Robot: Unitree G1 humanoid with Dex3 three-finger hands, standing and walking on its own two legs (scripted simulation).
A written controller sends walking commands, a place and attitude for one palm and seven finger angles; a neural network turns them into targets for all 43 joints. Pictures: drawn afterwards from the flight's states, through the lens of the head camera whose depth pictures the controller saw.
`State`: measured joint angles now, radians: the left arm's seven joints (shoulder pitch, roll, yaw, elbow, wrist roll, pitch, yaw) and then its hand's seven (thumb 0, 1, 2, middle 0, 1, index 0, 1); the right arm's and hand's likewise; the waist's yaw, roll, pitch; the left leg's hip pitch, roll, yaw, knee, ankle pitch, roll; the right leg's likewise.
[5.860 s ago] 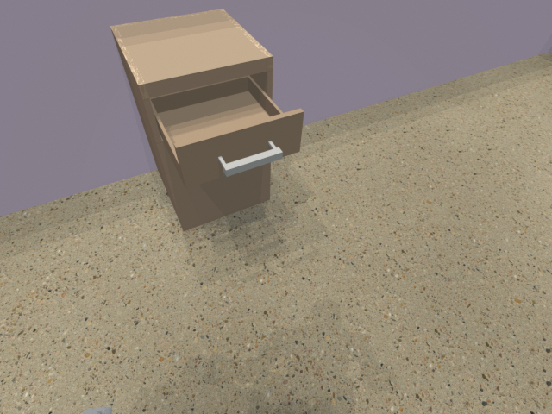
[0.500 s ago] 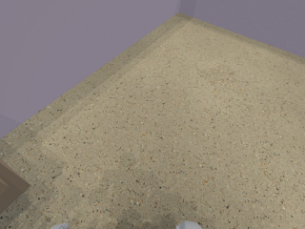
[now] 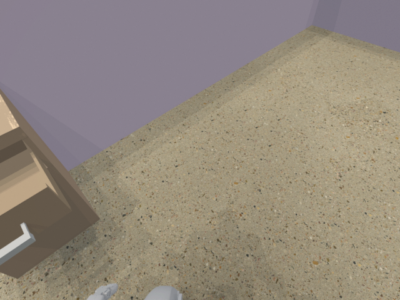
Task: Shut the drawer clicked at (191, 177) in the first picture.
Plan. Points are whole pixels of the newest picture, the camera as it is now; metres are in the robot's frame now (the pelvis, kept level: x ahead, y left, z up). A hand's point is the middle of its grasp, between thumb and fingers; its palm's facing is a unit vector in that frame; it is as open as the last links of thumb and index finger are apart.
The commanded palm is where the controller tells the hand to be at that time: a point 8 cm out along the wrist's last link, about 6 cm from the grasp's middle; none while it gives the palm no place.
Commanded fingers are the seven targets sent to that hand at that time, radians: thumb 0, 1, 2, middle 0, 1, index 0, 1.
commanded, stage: turn to face it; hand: left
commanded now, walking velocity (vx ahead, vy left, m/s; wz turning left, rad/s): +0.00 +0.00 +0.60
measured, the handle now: out of the picture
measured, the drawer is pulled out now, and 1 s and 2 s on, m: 0.25 0.25 0.25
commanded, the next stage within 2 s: take the last steps up to it in 1.06 s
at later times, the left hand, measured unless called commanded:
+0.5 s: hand out of the picture -0.01 +0.32 -0.17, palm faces +0.34 -0.91 -0.24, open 7.4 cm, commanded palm none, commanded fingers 0.00 0.90 0.90 -0.20 -0.30 -0.20 -0.30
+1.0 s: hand out of the picture +0.00 +0.26 -0.14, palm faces +0.52 -0.80 -0.31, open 7.4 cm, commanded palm none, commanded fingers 0.00 0.90 0.90 -0.20 -0.30 -0.20 -0.30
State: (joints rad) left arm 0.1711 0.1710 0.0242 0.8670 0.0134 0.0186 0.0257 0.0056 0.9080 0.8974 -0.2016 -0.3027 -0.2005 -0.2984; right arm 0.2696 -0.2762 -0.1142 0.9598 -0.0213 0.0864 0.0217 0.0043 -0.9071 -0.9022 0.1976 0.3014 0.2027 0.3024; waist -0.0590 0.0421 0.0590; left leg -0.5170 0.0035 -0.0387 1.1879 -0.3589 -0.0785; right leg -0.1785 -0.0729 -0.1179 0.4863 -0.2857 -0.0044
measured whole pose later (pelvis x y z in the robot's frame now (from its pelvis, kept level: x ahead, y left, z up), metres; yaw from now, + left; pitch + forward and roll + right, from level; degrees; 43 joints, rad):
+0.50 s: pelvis -0.01 +0.08 +0.00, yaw +17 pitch +0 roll -2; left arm 0.20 0.29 0.08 0.92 0.02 0.06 0.01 0.01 0.91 0.90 -0.20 -0.30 -0.19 -0.30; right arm 0.15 -0.21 -0.04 0.89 -0.01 0.02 0.00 0.00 -0.90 -0.90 0.20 0.30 0.21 0.30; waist 0.02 -0.04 0.07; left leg -0.24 -0.06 -0.04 0.46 -0.22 0.08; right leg -0.50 -0.09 -0.01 1.13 -0.36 0.13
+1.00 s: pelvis +0.00 +0.03 +0.00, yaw +33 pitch -1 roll +1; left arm 0.16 0.19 0.03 0.87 0.01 0.03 0.03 0.00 0.91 0.90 -0.20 -0.30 -0.20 -0.30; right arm 0.28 -0.25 -0.10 0.96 -0.02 0.07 0.00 0.00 -0.91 -0.90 0.20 0.30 0.20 0.30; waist -0.05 0.06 0.04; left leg -0.46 -0.12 -0.12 0.97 -0.43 -0.02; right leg -0.21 0.00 -0.01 0.50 -0.28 -0.03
